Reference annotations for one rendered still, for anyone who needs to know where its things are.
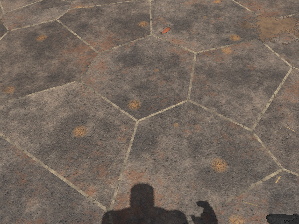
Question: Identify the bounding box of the right robot hand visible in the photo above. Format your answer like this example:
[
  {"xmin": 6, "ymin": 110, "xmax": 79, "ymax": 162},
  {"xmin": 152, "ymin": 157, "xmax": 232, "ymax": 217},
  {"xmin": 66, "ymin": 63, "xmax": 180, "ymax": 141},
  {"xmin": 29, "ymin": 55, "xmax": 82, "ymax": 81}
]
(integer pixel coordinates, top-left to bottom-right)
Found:
[{"xmin": 266, "ymin": 214, "xmax": 299, "ymax": 224}]

